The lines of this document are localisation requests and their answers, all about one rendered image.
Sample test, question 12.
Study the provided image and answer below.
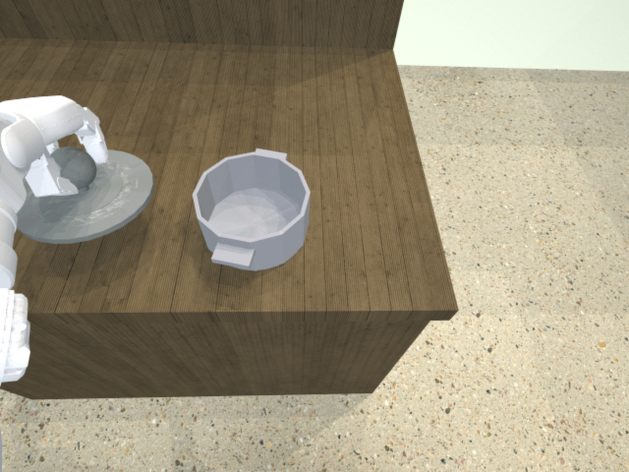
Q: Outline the lid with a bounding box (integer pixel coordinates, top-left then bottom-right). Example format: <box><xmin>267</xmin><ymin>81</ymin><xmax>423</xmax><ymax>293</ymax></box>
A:
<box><xmin>16</xmin><ymin>149</ymin><xmax>154</xmax><ymax>244</ymax></box>

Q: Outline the knob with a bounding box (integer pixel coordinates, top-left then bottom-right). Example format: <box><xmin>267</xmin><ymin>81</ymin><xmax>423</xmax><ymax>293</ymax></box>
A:
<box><xmin>50</xmin><ymin>147</ymin><xmax>96</xmax><ymax>189</ymax></box>

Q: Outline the table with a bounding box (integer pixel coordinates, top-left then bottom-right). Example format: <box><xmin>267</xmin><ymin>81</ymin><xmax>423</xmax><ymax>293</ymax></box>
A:
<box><xmin>0</xmin><ymin>0</ymin><xmax>459</xmax><ymax>399</ymax></box>

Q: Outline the left robot forearm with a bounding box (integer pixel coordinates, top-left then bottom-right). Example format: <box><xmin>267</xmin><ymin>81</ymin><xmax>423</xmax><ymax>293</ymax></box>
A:
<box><xmin>0</xmin><ymin>108</ymin><xmax>44</xmax><ymax>290</ymax></box>

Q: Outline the pot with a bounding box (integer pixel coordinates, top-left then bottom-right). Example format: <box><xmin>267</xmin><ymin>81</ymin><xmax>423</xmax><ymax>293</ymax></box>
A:
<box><xmin>193</xmin><ymin>148</ymin><xmax>311</xmax><ymax>271</ymax></box>

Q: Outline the robot left upper arm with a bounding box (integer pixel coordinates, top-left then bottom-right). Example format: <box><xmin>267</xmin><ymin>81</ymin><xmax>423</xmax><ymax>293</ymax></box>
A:
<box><xmin>0</xmin><ymin>288</ymin><xmax>30</xmax><ymax>472</ymax></box>

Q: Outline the left robot hand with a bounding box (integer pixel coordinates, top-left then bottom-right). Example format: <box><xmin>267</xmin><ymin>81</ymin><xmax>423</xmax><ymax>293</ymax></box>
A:
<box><xmin>0</xmin><ymin>95</ymin><xmax>108</xmax><ymax>197</ymax></box>

